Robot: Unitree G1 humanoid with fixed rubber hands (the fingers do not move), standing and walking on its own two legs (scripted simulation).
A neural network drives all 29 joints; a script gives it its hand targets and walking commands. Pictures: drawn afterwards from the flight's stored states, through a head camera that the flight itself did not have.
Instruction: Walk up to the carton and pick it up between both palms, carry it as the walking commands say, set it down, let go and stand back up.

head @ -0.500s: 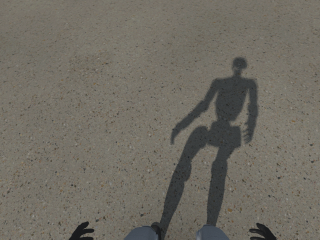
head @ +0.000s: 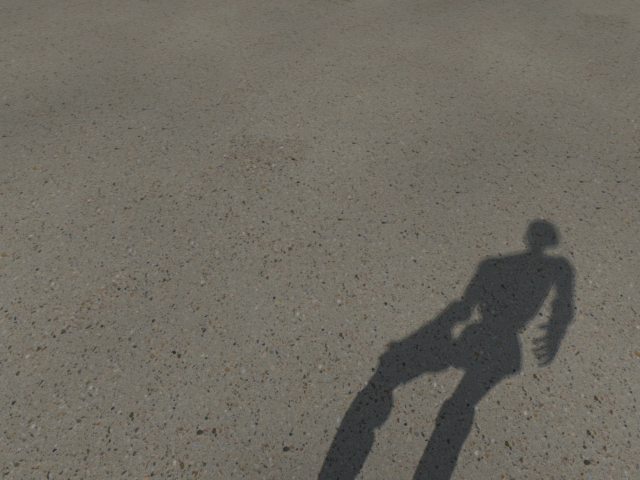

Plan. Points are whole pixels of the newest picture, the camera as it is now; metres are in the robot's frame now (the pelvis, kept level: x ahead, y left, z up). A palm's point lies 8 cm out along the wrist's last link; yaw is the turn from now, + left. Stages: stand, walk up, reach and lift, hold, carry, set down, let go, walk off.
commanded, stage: walk up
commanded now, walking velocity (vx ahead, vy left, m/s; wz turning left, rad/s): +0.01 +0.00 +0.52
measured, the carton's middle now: out of the picture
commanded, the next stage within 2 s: none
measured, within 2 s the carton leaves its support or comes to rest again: neither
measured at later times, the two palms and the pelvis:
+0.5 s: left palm out of the picture +0.03 +0.30 -0.11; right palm out of the picture +0.05 -0.22 -0.12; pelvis -0.04 +0.02 +0.01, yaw +13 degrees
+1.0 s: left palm out of the picture -0.17 +0.24 -0.14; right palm (451, 457) +0.18 -0.15 -0.11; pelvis -0.06 +0.02 +0.00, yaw +30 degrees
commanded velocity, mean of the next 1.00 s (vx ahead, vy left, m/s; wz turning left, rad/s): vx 0.01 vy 0.00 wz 0.50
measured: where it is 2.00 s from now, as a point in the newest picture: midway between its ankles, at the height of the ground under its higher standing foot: outside the picture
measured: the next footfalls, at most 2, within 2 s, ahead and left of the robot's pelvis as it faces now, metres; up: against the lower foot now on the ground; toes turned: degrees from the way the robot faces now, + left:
left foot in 0.04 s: +0.02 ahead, +0.12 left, +0.00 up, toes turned +7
right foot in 0.54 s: +0.01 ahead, -0.09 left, +0.00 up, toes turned +14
